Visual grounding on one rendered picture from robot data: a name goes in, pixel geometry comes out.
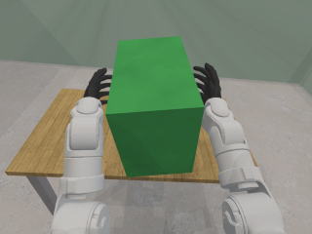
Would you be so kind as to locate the left robot forearm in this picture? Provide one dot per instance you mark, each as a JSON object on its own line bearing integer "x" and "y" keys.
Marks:
{"x": 83, "y": 148}

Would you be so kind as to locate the robot right hand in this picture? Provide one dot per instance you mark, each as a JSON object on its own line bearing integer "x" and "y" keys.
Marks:
{"x": 211, "y": 89}

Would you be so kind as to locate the table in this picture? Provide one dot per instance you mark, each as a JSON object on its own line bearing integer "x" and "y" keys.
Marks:
{"x": 42, "y": 154}

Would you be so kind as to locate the robot left hand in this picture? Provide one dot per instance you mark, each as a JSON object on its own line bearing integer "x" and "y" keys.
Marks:
{"x": 95, "y": 85}

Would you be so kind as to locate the robot left upper arm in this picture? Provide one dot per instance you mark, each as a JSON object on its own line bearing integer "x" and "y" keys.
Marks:
{"x": 82, "y": 217}

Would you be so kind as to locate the robot right upper arm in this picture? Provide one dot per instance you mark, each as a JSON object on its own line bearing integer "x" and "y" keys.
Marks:
{"x": 251, "y": 213}

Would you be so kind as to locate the carton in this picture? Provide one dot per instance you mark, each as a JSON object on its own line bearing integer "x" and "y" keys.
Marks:
{"x": 154, "y": 108}

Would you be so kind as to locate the right robot forearm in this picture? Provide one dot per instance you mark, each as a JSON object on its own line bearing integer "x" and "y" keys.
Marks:
{"x": 237, "y": 171}

